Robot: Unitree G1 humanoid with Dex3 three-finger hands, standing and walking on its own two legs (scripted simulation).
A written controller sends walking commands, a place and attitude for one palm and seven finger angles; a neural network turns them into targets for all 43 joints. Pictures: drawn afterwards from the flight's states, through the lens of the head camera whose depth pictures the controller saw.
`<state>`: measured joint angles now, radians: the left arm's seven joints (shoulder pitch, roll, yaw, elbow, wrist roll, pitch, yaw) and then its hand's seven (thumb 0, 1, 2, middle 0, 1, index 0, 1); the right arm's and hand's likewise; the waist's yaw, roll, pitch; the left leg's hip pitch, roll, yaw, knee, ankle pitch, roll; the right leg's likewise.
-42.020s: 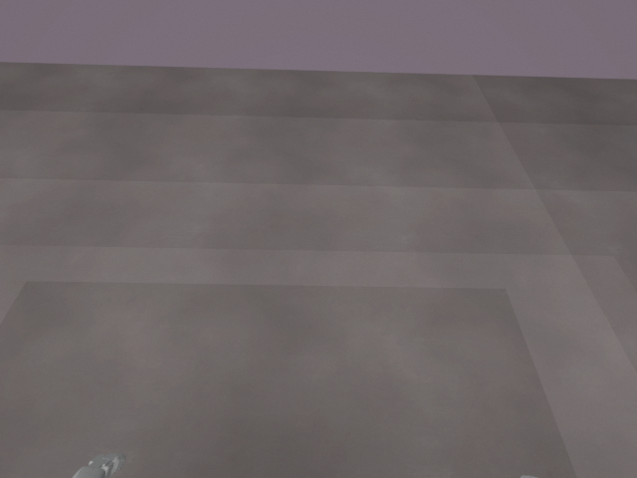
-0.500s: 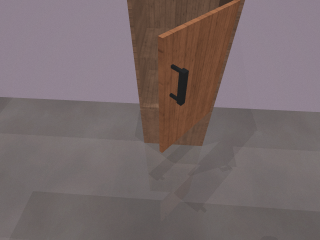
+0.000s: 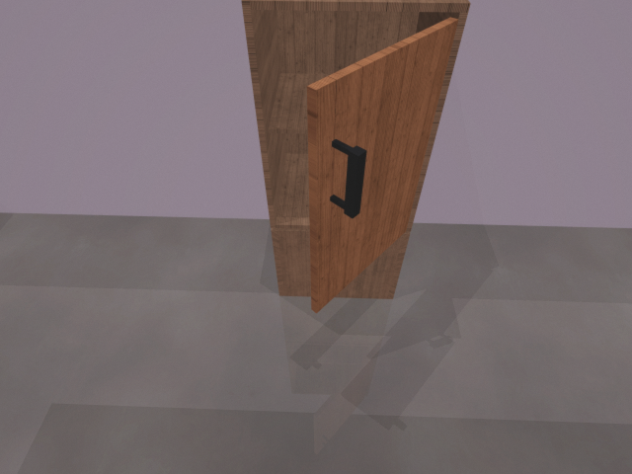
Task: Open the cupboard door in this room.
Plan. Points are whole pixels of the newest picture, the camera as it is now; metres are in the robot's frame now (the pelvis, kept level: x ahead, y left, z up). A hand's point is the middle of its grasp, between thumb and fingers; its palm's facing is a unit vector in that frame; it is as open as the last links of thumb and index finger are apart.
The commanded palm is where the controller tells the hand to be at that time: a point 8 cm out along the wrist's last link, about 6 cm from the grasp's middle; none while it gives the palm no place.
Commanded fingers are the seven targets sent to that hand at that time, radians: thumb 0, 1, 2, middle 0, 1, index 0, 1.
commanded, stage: let the arm hang, fingers relaxed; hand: left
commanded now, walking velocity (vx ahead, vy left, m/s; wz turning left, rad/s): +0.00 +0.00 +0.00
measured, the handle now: (345, 179) +0.57 -0.02 +0.05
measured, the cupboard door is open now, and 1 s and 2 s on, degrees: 48 48 48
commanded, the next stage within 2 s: look to check the result in 0.08 s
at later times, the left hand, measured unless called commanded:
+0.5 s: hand out of the picture -0.02 +0.16 -0.18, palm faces +0.05 -0.98 -0.17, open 7.4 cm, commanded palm none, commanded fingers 0.00 0.90 0.90 -0.20 -0.30 -0.20 -0.30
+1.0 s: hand out of the picture +0.00 +0.17 -0.18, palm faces +0.02 -0.99 -0.17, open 7.4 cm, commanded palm none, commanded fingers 0.00 0.90 0.90 -0.20 -0.30 -0.20 -0.30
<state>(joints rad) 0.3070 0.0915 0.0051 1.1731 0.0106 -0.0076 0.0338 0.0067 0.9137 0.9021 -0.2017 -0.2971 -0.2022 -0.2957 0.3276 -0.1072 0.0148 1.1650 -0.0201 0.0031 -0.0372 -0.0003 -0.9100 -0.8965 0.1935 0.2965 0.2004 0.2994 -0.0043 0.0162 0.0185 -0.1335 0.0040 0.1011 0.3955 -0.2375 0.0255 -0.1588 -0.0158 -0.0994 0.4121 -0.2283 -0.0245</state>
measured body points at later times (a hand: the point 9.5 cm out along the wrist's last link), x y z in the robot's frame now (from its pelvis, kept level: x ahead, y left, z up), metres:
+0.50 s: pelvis +0.00 +0.01 +0.00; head +0.01 +0.00 +0.45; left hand -0.02 +0.21 -0.16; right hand -0.02 -0.19 -0.17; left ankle -0.01 +0.10 -0.74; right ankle +0.00 -0.10 -0.74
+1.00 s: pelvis +0.01 +0.01 +0.00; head +0.04 +0.00 +0.44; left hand +0.00 +0.22 -0.16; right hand -0.01 -0.20 -0.17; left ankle -0.01 +0.10 -0.74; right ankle +0.00 -0.10 -0.74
